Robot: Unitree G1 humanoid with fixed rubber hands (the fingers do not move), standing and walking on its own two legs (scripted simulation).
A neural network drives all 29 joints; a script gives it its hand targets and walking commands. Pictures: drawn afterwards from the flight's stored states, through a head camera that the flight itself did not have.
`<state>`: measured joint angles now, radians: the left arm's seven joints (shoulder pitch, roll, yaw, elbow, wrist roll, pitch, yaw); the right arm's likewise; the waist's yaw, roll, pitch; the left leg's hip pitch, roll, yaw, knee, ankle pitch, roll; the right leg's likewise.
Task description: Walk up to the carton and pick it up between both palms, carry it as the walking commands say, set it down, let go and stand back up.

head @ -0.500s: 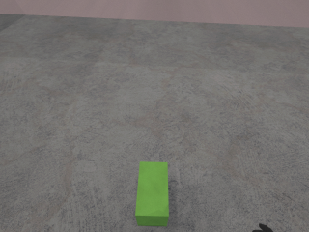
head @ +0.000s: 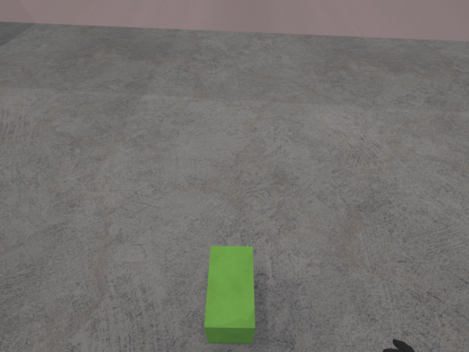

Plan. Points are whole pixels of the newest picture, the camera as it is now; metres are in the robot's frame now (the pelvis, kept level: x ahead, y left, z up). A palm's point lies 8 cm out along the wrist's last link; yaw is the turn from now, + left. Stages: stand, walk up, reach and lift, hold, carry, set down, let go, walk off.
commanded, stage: walk up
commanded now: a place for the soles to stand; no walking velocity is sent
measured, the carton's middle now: (230, 293) +0.46 +0.02 -0.65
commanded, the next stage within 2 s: none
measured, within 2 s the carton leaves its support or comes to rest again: neither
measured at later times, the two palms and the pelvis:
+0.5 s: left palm out of the picture +0.08 +0.33 -0.09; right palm out of the picture +0.11 -0.30 -0.10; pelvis +0.00 +0.00 +0.00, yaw +0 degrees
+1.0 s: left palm out of the picture +0.08 +0.33 -0.09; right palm out of the picture +0.11 -0.30 -0.10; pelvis +0.00 +0.00 +0.00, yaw -1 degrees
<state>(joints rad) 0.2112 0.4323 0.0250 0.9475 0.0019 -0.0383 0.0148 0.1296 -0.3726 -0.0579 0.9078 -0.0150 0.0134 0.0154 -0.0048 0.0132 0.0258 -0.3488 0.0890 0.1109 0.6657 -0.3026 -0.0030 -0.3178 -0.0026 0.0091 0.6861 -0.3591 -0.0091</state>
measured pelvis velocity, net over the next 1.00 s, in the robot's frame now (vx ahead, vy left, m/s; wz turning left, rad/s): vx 0.00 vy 0.00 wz -0.02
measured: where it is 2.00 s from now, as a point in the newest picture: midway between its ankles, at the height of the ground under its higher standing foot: outside the picture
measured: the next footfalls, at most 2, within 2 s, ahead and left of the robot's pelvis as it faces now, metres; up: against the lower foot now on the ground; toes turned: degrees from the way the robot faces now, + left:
none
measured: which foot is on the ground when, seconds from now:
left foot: down 0.00-1.00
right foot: down 0.00-1.00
